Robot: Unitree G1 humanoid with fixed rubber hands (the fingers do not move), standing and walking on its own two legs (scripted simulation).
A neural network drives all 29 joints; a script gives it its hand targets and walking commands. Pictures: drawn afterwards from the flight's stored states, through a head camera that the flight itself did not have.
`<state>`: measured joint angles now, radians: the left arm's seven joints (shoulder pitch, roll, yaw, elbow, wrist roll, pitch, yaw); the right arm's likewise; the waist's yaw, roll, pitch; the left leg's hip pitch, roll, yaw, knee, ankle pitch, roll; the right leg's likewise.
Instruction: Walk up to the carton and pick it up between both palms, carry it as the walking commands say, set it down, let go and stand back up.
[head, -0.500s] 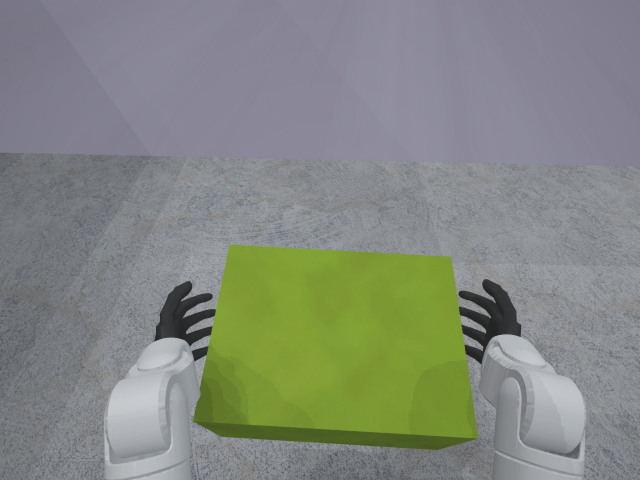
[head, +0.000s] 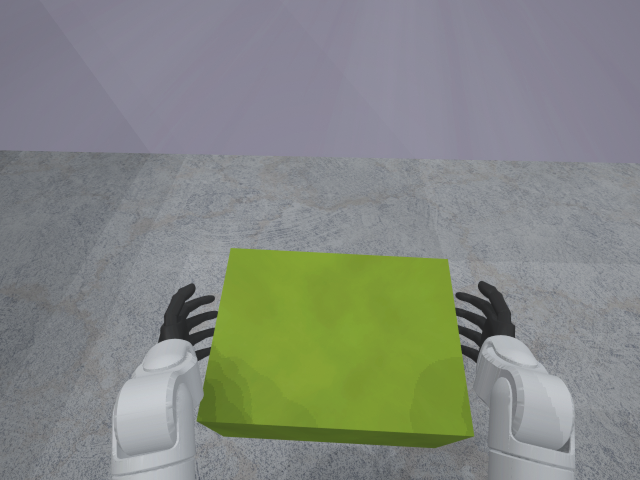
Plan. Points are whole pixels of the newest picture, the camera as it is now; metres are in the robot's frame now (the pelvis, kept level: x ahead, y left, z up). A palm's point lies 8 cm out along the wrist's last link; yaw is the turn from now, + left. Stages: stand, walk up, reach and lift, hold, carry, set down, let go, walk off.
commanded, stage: carry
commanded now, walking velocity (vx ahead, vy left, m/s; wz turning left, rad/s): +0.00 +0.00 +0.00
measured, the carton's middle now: (333, 349) +0.29 -0.01 +0.01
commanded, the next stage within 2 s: hold in 0.90 s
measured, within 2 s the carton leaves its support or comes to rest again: neither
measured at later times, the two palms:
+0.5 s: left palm (184, 343) +0.27 +0.17 +0.07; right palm (490, 340) +0.26 -0.19 +0.07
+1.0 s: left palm (194, 345) +0.28 +0.17 +0.04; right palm (479, 337) +0.28 -0.19 +0.05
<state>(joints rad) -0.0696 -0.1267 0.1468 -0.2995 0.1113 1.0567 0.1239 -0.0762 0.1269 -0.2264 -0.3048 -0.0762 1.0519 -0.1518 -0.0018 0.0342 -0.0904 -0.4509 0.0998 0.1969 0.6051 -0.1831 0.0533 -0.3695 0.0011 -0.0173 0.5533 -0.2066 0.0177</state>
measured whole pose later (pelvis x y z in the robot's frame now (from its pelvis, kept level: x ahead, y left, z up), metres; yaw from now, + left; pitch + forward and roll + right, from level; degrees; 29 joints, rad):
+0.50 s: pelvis +0.01 +0.00 +0.00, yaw +0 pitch +2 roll -2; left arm -0.08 -0.13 0.15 -0.23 0.13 0.99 0.11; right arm -0.08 0.13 -0.23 -0.25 -0.09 0.99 -0.15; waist 0.00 0.03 -0.09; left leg -0.45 0.10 0.20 0.60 -0.19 0.05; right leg -0.37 0.00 -0.02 0.55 -0.22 0.02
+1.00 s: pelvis +0.01 -0.01 +0.00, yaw -1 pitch +0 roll -2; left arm -0.18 -0.10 0.21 0.08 0.20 0.83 0.07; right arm -0.21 0.10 -0.24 0.07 -0.17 0.85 -0.09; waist 0.00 0.03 -0.05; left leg -0.42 0.08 0.16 0.60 -0.20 0.05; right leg -0.35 0.01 -0.01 0.56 -0.26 0.01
